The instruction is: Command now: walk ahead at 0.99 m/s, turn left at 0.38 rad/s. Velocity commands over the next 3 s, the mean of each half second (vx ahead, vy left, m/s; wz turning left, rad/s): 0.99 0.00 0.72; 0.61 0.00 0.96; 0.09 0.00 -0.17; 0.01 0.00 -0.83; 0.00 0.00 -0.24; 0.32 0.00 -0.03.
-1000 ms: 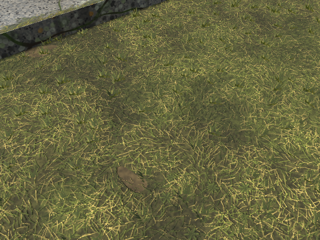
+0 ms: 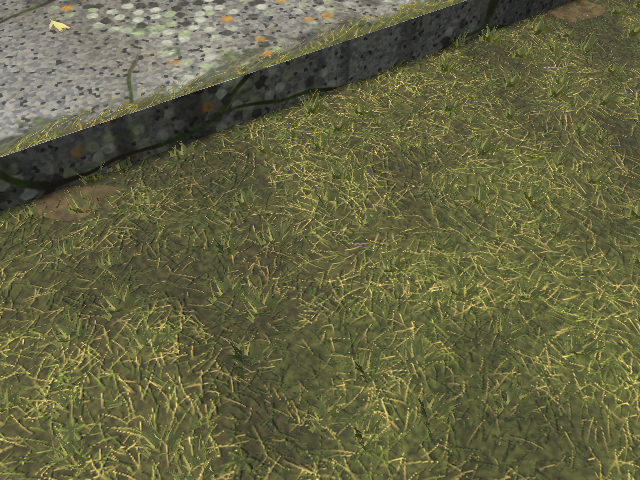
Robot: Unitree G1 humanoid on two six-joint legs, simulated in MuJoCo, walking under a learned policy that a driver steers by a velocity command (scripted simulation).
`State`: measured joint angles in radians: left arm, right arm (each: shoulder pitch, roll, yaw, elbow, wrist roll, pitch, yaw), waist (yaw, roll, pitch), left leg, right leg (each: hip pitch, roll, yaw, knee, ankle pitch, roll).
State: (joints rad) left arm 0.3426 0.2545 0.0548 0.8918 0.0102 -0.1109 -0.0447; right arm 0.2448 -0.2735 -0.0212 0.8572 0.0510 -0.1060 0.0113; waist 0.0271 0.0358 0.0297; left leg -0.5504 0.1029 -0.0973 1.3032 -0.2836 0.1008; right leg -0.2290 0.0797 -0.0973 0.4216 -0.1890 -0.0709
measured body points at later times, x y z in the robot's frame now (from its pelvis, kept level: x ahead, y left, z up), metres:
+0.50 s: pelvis +0.46 +0.10 +0.00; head +0.48 +0.11 +0.45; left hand +0.59 +0.39 -0.06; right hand +0.57 -0.15 -0.13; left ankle +0.47 +0.13 -0.74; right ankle +0.55 -0.09 -0.64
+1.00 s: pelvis +0.81 +0.17 +0.00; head +0.84 +0.23 +0.45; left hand +0.66 +0.45 -0.11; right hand +1.17 +0.14 -0.07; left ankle +0.77 +0.31 -0.66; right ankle +0.93 +0.12 -0.74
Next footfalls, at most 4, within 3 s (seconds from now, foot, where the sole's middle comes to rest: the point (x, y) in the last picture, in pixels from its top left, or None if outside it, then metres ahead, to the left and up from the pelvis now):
0.30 left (271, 477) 0.51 0.14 -0.77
0.74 right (282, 296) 0.96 0.15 -0.77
1.18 left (170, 337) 0.83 0.40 -0.77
1.54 right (268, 285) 0.99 0.18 -0.77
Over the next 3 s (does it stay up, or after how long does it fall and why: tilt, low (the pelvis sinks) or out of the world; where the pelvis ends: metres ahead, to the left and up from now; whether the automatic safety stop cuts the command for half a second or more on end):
stays up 1.01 0.33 -0.01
